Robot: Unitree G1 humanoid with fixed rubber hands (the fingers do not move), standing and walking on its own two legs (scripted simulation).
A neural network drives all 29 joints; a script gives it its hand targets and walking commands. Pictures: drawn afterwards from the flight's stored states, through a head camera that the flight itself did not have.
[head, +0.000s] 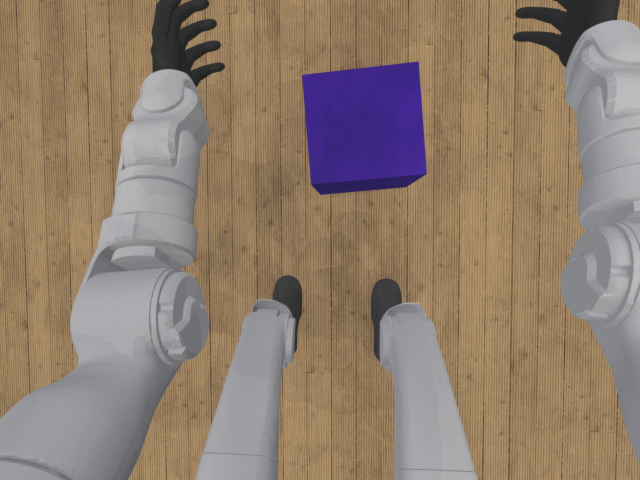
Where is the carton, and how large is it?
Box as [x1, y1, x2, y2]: [302, 62, 426, 194]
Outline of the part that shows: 418,62 302,75 311,184 320,194 401,187 408,185 426,173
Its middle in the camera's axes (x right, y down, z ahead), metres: +0.09 -0.22 +0.83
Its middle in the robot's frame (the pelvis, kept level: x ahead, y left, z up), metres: +0.55 -0.03 -0.53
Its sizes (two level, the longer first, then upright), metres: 0.210 0.200 0.250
